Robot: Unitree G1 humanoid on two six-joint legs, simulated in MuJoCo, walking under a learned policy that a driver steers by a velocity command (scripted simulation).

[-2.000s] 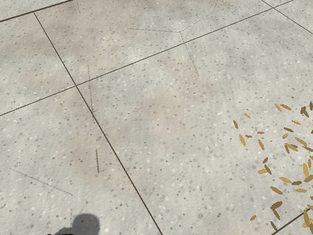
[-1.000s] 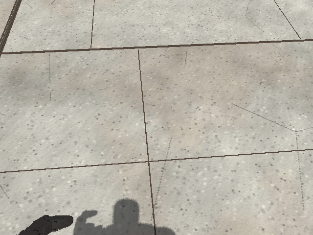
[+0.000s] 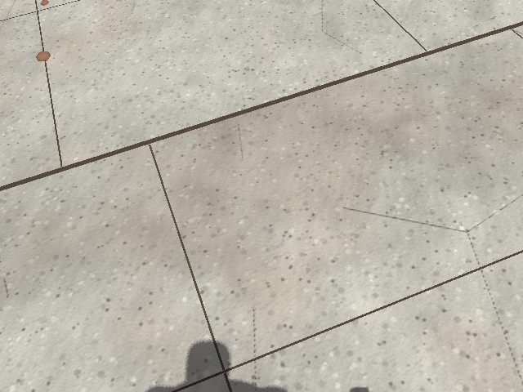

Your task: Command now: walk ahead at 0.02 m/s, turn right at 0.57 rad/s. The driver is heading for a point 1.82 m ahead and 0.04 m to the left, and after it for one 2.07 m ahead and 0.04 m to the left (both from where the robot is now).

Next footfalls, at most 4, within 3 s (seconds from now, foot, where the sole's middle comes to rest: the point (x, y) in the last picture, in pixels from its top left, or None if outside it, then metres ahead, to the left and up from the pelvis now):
0.32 left None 0.07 0.15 -0.78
2.98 right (346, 378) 0.49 -0.11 -0.78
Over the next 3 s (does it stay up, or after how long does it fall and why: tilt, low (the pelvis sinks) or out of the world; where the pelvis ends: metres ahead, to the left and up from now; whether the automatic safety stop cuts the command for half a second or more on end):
stays up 0.33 0.01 -0.02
